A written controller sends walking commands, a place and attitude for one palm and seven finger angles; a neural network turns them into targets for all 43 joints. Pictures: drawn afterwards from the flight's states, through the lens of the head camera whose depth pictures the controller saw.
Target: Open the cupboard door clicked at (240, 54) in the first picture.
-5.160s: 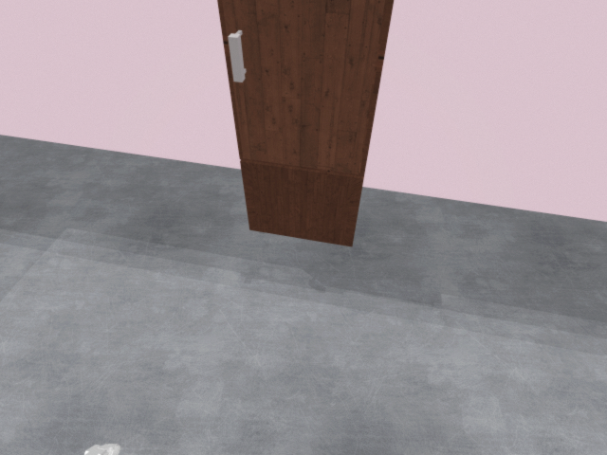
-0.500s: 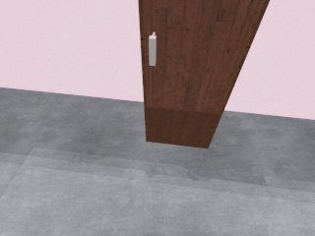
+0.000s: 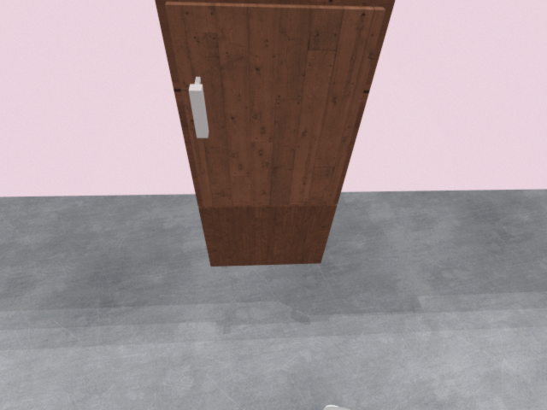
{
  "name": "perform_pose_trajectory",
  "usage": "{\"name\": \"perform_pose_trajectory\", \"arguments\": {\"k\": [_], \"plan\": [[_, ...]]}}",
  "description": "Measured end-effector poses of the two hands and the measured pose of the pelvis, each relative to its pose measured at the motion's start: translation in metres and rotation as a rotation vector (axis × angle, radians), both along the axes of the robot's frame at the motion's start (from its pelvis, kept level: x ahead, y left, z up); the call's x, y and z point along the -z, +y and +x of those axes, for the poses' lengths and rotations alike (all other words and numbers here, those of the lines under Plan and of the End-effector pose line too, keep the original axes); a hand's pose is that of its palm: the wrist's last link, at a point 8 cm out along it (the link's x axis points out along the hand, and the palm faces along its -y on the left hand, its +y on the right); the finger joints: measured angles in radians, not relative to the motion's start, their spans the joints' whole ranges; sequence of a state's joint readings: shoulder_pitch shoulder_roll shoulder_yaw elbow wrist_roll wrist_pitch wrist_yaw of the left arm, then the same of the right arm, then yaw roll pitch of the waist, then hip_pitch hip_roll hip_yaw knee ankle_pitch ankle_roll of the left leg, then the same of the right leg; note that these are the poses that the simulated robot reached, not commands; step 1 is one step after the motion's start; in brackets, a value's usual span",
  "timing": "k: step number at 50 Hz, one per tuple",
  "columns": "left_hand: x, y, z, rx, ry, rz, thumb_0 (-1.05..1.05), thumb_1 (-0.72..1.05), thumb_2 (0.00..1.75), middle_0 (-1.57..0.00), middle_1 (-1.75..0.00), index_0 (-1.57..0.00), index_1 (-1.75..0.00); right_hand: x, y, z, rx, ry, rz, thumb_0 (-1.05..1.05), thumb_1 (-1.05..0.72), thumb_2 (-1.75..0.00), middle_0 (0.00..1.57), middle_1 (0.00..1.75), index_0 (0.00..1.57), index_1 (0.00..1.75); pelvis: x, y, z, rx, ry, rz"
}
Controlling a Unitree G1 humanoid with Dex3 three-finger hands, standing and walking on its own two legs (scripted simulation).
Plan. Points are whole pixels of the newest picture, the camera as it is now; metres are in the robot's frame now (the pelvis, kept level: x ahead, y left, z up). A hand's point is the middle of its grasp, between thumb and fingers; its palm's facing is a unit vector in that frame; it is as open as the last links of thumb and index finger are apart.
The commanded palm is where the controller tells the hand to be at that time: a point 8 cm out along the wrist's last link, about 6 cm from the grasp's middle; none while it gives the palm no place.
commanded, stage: take the last steps up to it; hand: left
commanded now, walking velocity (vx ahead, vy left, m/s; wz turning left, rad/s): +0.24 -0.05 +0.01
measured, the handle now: (200, 107) +0.74 +0.17 +0.03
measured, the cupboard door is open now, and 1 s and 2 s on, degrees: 0 0 0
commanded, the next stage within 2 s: come to a stop and stand still in 0.34 s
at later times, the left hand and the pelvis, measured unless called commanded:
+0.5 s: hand out of the picture +0.10 +0.13 -0.20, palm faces +0.11 -0.98 -0.13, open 7.3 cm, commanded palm none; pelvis +0.15 -0.03 -0.02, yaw +2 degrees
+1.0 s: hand (193, 383) +0.21 +0.14 -0.18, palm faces +0.09 -0.95 -0.29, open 7.4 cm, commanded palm none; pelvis +0.14 -0.08 -0.03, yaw +4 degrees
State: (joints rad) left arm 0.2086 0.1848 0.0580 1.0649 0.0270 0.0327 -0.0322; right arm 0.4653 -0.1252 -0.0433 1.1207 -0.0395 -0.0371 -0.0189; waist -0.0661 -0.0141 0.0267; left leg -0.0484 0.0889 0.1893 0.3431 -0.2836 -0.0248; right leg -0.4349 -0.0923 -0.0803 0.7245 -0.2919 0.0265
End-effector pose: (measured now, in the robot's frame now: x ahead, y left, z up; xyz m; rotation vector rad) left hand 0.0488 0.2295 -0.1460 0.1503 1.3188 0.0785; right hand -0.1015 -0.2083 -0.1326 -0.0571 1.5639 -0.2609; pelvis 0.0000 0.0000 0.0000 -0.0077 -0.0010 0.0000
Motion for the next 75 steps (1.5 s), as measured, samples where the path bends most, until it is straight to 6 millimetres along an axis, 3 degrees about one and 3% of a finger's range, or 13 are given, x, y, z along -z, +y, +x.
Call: {"name": "perform_pose_trajectory", "arguments": {"k": [4, 7, 13, 20, 24, 28, 34, 42, 50, 57, 63, 69, 75], "plan": [[0.003, -0.029, 0.055, 0.031, -0.099, 0.019, 0.00, 0.92, 0.90, -0.20, -0.29, -0.20, -0.30, 0.016, -0.017, -0.004, 0.032, 0.085, 0.045, 0.00, -0.91, -0.90, 0.20, 0.30, 0.20, 0.30, 0.014, -0.026, 0.026, -0.003, 0.000, 0.017], [0.000, -0.046, 0.076, 0.002, -0.163, 0.022, 0.00, 0.91, 0.90, -0.20, -0.29, -0.20, -0.30, 0.023, -0.033, 0.020, 0.003, 0.110, 0.064, 0.00, -0.91, -0.90, 0.20, 0.30, 0.20, 0.30, 0.016, -0.038, 0.041, -0.020, -0.012, 0.005], [-0.013, -0.047, 0.083, -0.077, -0.163, 0.075, -0.03, 0.96, 0.90, -0.20, -0.29, -0.20, -0.30, 0.022, -0.064, 0.134, -0.084, -0.086, 0.028, 0.00, -0.91, -0.90, 0.20, 0.30, 0.20, 0.30, 0.005, -0.049, 0.074, -0.046, -0.010, -0.006], [0.002, -0.053, 0.062, -0.109, -0.010, 0.030, -0.01, 0.94, 0.90, -0.20, -0.29, -0.20, -0.30, 0.011, -0.070, 0.270, -0.176, -0.323, -0.018, 0.00, -0.94, -0.90, 0.19, 0.30, 0.19, 0.30, 0.005, -0.045, 0.114, -0.044, -0.014, -0.023], [0.019, -0.054, 0.050, -0.153, 0.089, -0.019, -0.01, 0.92, 0.90, -0.20, -0.29, -0.20, -0.30, 0.005, -0.059, 0.329, -0.239, -0.393, -0.044, 0.00, -0.93, -0.90, 0.19, 0.30, 0.19, 0.30, 0.013, -0.034, 0.141, -0.044, -0.025, -0.037], [0.029, -0.054, 0.048, -0.171, 0.181, -0.039, 0.00, 0.92, 0.90, -0.20, -0.29, -0.20, -0.30, 0.004, -0.042, 0.359, -0.264, -0.413, -0.060, 0.00, -0.93, -0.90, 0.19, 0.30, 0.19, 0.30, 0.017, -0.025, 0.161, -0.024, -0.031, -0.006], [0.017, -0.048, 0.072, -0.141, 0.186, -0.014, 0.00, 0.91, 0.90, -0.20, -0.29, -0.20, -0.30, 0.005, -0.030, 0.362, -0.213, -0.377, -0.039, -0.01, -0.93, -0.90, 0.20, 0.30, 0.20, 0.30, 0.008, -0.025, 0.163, -0.017, -0.027, -0.004], [0.005, -0.043, 0.120, -0.118, 0.014, 0.077, 0.00, 0.91, 0.90, -0.20, -0.29, -0.20, -0.30, 0.012, -0.075, 0.336, -0.189, -0.329, -0.043, -0.02, -0.93, -0.90, 0.20, 0.30, 0.20, 0.30, 0.010, -0.052, 0.149, -0.027, -0.031, -0.002], [-0.003, -0.048, 0.143, -0.076, -0.191, 0.148, 0.00, 0.91, 0.90, -0.20, -0.29, -0.20, -0.30, 0.023, -0.134, 0.324, -0.223, -0.374, -0.079, 0.00, -0.92, -0.90, 0.20, 0.30, 0.20, 0.30, 0.028, -0.078, 0.142, -0.077, -0.059, -0.004], [-0.007, -0.035, 0.161, -0.086, -0.265, 0.156, 0.00, 0.91, 0.90, -0.20, -0.29, -0.20, -0.30, 0.009, -0.139, 0.311, -0.244, -0.399, -0.126, 0.00, -0.92, -0.90, 0.20, 0.30, 0.19, 0.30, 0.027, -0.076, 0.140, -0.094, -0.064, 0.000], [-0.011, -0.042, 0.151, -0.085, -0.232, 0.123, 0.00, 0.91, 0.90, -0.20, -0.29, -0.20, -0.30, 0.009, -0.116, 0.288, -0.243, -0.337, -0.069, 0.00, -0.91, -0.90, 0.20, 0.30, 0.19, 0.30, 0.017, -0.073, 0.140, -0.086, -0.048, -0.002], [-0.002, -0.058, 0.117, -0.100, -0.122, 0.082, 0.00, 0.91, 0.90, -0.20, -0.29, -0.20, -0.30, 0.014, -0.090, 0.275, -0.222, -0.284, -0.001, 0.00, -0.91, -0.90, 0.20, 0.30, 0.20, 0.30, 0.012, -0.072, 0.142, -0.081, -0.036, 0.001], [0.007, -0.076, 0.081, -0.117, 0.003, 0.035, 0.00, 0.91, 0.90, -0.20, -0.29, -0.20, -0.30, 0.014, -0.083, 0.265, -0.197, -0.233, 0.002, 0.01, -0.93, -0.90, 0.20, 0.30, 0.20, 0.30, 0.009, -0.069, 0.145, -0.073, -0.028, -0.002]]}}
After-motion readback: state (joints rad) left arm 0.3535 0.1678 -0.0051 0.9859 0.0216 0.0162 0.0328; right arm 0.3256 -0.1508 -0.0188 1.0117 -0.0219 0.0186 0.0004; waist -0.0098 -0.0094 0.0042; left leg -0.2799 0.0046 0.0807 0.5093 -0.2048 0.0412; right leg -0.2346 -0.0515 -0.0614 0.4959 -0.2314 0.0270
